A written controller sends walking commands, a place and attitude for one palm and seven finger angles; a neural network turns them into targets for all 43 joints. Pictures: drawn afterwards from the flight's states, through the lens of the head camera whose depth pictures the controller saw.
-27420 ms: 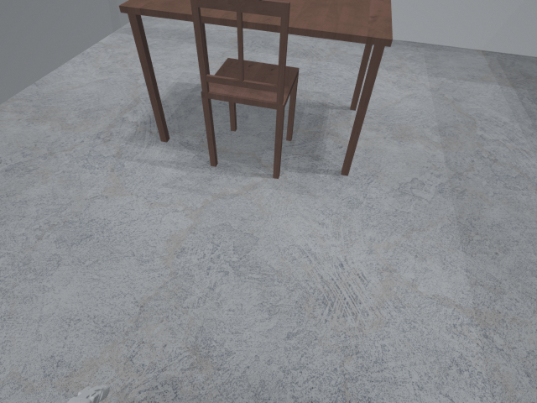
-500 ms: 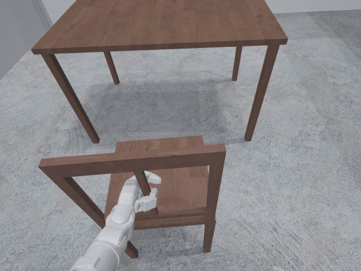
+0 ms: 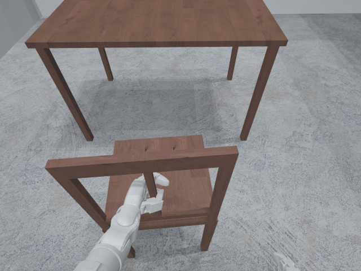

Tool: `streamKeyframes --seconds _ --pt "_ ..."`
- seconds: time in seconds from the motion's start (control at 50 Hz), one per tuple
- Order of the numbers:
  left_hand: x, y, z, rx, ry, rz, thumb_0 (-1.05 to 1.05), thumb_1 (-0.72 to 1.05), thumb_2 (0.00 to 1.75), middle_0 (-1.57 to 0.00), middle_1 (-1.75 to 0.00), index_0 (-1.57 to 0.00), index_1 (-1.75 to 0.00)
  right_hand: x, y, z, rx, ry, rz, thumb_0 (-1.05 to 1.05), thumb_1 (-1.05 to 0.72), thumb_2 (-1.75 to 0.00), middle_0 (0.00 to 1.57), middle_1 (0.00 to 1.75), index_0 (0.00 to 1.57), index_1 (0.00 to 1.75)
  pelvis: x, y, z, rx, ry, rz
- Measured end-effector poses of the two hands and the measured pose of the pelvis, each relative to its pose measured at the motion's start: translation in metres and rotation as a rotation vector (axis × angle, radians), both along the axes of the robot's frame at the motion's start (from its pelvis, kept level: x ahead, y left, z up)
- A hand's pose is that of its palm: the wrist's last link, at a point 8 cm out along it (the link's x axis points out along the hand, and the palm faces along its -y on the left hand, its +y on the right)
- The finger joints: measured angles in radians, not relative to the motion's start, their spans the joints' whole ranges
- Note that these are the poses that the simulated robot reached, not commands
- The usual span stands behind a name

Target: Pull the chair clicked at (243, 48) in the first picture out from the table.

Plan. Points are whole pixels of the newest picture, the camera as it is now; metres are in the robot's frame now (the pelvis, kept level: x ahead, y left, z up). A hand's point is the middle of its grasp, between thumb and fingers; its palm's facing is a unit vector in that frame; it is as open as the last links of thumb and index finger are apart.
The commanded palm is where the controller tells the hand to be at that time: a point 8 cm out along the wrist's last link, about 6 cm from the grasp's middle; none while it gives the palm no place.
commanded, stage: open the thumb and straighten the fingers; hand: left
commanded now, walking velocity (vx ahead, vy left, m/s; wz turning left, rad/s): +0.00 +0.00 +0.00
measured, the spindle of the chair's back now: (153, 195) +0.32 +0.09 -0.08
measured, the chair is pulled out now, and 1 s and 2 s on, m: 0.60 0.60 0.60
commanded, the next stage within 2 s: draw the fingers out of the gap in 0.80 s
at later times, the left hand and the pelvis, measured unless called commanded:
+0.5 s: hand (152, 198) +0.30 +0.08 -0.05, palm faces -0.17 -0.98 -0.13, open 13.1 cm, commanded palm +0.28 +0.13 -0.03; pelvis +0.00 +0.01 -0.02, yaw +2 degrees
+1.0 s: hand (149, 207) +0.27 +0.09 -0.05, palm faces -0.15 -0.98 -0.12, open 17.4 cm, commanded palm +0.25 +0.15 -0.03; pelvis +0.01 +0.00 -0.03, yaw +3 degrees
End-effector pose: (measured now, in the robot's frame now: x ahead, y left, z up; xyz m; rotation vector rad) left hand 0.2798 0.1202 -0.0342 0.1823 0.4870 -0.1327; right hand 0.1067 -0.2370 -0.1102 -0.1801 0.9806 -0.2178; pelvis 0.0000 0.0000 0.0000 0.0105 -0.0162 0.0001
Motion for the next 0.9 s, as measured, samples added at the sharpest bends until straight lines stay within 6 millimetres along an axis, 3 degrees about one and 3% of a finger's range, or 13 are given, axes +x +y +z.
streamKeyframes --seconds 0.2,0.28,0.4,0.48,0.58,0.76,0.9 --pt "0.005 0.005 0.001 -0.040 -0.039 0.005 0.02 0.62 0.77 -0.30 -1.31 -0.50 -1.45 -0.010 -0.001 -0.005 0.039 0.025 -0.011 0.01 -0.90 -0.90 0.20 0.30 0.20 0.30 0.003 0.000 -0.006 -0.001 0.077 0.020" --pt "0.005 0.007 0.003 -0.028 -0.058 -0.016 0.01 0.38 0.65 -0.34 -1.33 -0.50 -1.45 -0.007 -0.009 -0.001 0.022 -0.009 0.008 0.01 -0.90 -0.90 0.20 0.30 0.20 0.30 0.002 0.001 -0.009 -0.005 0.111 0.022" --pt "0.010 0.013 0.004 -0.012 -0.026 -0.019 0.00 -0.11 0.41 -0.36 -1.27 -0.46 -1.35 0.004 -0.013 -0.003 0.013 -0.049 0.023 0.01 -0.90 -0.90 0.20 0.30 0.20 0.30 0.001 0.005 -0.014 -0.001 0.140 0.022" --pt "0.008 0.018 0.002 -0.012 -0.008 0.001 0.00 -0.33 0.30 -0.34 -1.13 -0.40 -1.17 0.014 -0.009 -0.007 0.022 -0.075 0.037 0.01 -0.90 -0.90 0.20 0.30 0.20 0.30 0.002 0.006 -0.017 0.001 0.153 0.025" --pt "0.004 0.014 0.001 -0.024 -0.008 -0.005 -0.01 -0.46 0.24 -0.27 -0.85 -0.30 -0.87 0.027 0.000 -0.011 0.037 -0.102 0.064 0.01 -0.90 -0.90 0.20 0.30 0.20 0.30 0.005 0.006 -0.022 0.000 0.164 0.035" --pt "0.004 0.024 0.002 -0.005 -0.017 0.017 -0.01 -0.53 0.21 -0.10 -0.29 -0.10 -0.29 0.043 0.004 -0.012 0.045 -0.135 0.093 0.01 -0.90 -0.90 0.20 0.30 0.20 0.30 0.009 0.001 -0.027 -0.003 0.173 0.045" --pt "-0.006 0.018 0.002 -0.023 -0.008 0.002 -0.02 -0.53 0.20 -0.02 -0.08 -0.03 -0.08 0.051 -0.001 -0.011 0.028 -0.154 0.107 0.01 -0.90 -0.90 0.20 0.30 0.20 0.30 0.011 -0.001 -0.029 -0.007 0.177 0.058"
